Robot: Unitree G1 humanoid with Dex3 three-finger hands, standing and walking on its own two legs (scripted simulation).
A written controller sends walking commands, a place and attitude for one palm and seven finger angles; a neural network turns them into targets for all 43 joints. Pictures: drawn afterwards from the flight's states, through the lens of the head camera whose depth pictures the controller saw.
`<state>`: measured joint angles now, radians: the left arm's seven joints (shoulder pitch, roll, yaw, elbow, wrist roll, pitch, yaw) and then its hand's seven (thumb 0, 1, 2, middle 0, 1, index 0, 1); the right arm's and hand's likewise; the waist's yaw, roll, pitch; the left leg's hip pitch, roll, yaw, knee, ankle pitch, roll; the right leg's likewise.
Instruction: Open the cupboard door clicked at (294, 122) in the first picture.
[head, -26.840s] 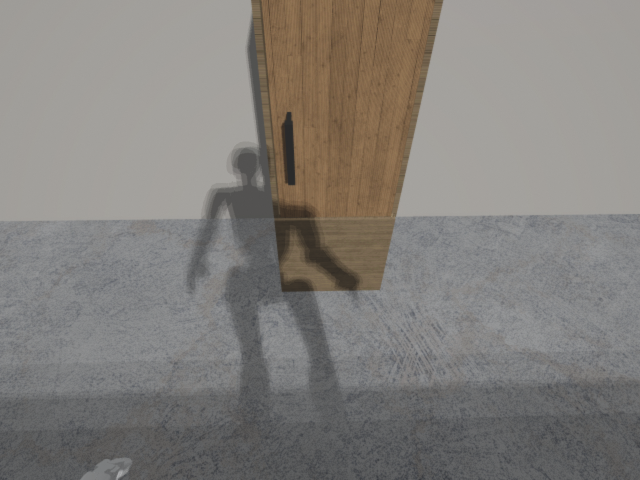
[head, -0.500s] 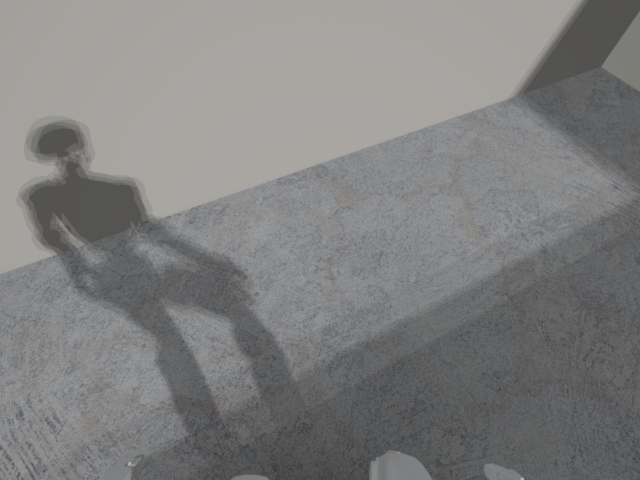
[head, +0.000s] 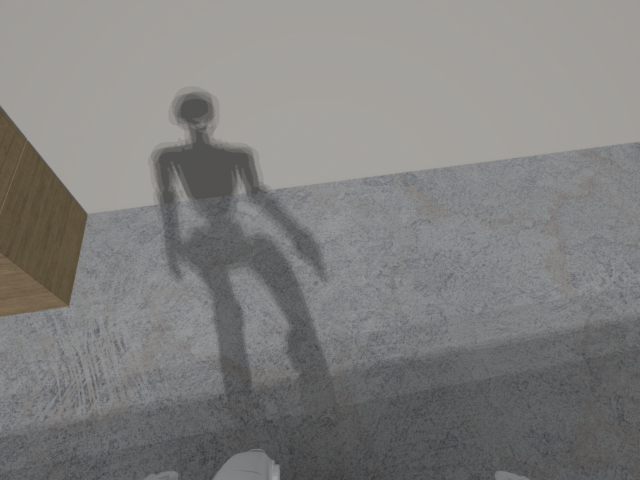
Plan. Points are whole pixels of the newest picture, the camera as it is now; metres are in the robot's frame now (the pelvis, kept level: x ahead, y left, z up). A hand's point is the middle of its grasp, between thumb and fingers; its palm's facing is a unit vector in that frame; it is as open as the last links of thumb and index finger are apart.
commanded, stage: turn to face it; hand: left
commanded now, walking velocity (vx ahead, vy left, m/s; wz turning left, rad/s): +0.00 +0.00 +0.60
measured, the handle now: out of the picture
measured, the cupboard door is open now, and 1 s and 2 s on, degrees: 45 45 45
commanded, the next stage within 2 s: take the last steps up to it in 1.50 s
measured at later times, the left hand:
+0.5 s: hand out of the picture +0.06 +0.20 -0.15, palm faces +0.27 -0.91 -0.31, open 7.4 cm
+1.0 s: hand out of the picture -0.06 +0.20 -0.18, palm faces +0.59 -0.77 -0.25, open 7.4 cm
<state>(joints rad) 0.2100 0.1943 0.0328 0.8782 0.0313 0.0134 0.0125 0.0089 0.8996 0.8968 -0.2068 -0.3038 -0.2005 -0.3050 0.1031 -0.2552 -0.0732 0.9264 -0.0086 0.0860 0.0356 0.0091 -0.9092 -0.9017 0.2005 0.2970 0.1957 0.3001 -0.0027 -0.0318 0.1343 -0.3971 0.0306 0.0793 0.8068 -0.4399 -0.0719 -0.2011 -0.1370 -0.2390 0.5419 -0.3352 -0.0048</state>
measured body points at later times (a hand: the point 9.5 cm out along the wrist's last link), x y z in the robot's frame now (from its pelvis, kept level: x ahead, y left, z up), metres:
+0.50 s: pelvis +0.01 -0.04 -0.01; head +0.07 -0.04 +0.43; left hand +0.05 +0.25 -0.13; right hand +0.15 -0.27 -0.17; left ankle +0.00 +0.11 -0.72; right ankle +0.04 -0.15 -0.74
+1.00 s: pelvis +0.01 -0.02 -0.01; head +0.04 +0.04 +0.44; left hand -0.09 +0.24 -0.16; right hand +0.26 -0.16 -0.13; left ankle -0.03 +0.07 -0.74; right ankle +0.07 -0.17 -0.66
